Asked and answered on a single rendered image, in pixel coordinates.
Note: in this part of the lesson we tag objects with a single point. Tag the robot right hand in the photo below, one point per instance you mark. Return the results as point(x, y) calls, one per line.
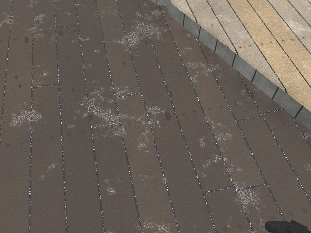
point(277, 226)

